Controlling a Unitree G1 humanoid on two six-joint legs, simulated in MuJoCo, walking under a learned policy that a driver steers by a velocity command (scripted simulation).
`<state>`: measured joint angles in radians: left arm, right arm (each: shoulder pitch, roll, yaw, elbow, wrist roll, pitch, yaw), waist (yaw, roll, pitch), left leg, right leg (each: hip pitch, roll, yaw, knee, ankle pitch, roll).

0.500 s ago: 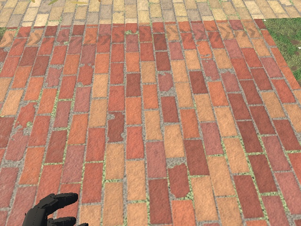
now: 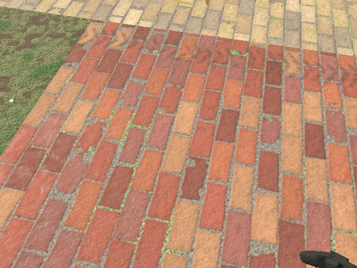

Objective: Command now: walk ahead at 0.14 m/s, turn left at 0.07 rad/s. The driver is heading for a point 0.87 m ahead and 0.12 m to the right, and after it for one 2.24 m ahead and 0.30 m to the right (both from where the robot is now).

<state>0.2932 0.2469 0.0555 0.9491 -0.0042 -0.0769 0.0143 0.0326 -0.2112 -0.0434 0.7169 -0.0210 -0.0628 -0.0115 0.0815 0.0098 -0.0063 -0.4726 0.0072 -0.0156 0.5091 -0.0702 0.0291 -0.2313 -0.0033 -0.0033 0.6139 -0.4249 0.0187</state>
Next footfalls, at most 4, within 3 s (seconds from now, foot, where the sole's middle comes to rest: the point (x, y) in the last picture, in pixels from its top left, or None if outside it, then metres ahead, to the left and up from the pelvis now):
0.26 right None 0.08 -0.15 -0.77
1.82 right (236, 264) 0.50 -0.14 -0.77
2.40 left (179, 181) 0.82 0.09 -0.77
2.92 right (249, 141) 1.07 -0.22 -0.77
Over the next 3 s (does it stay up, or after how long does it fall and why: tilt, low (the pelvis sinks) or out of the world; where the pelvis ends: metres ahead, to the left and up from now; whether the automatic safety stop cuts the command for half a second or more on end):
stays up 0.97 -0.11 -0.01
